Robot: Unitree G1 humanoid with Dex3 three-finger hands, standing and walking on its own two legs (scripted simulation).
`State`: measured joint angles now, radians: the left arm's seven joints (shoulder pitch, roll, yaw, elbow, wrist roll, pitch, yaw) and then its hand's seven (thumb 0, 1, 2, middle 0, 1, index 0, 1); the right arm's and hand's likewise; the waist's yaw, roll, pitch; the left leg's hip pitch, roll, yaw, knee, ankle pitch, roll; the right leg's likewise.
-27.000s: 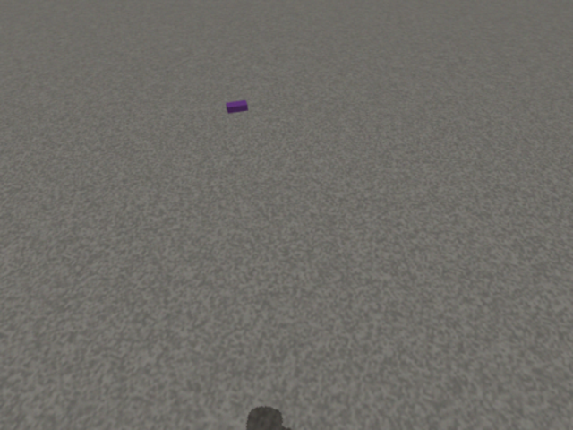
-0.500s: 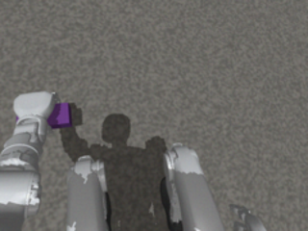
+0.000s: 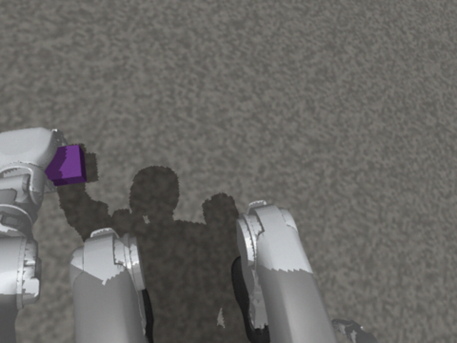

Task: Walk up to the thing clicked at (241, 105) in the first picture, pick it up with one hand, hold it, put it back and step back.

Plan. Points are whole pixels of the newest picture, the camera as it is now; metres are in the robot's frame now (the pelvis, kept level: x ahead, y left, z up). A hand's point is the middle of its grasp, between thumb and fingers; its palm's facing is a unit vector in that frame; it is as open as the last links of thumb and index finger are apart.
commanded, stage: crouch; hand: left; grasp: from above
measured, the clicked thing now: (44, 168) +0.46 +0.27 -0.20
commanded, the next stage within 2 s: lower in 0.12 s
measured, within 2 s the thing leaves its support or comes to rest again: rests again in 1.34 s
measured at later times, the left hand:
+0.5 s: hand (49, 174) +0.45 +0.27 -0.22, palm faces -0.49 -0.07 -0.87, open 8.9 cm
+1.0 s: hand (63, 175) +0.46 +0.26 -0.27, palm faces -0.48 -0.09 -0.87, open 8.9 cm
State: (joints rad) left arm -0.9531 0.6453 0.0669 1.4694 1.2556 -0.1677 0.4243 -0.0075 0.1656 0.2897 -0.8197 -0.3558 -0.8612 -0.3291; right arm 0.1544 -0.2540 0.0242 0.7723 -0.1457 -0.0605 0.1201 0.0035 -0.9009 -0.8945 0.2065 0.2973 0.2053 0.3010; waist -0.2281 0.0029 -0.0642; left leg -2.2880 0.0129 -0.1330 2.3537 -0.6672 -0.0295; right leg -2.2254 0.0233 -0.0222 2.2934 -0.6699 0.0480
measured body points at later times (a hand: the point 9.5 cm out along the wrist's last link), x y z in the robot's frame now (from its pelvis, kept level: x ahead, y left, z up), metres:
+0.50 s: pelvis +0.00 +0.00 -0.03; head +0.25 +0.06 +0.34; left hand +0.48 +0.27 -0.17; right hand +0.05 -0.28 -0.13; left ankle +0.08 +0.13 -0.31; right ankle +0.10 -0.13 -0.31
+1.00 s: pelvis +0.01 +0.00 -0.04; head +0.28 +0.07 +0.31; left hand +0.49 +0.26 -0.22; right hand +0.04 -0.26 -0.14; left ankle +0.08 +0.13 -0.31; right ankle +0.10 -0.13 -0.31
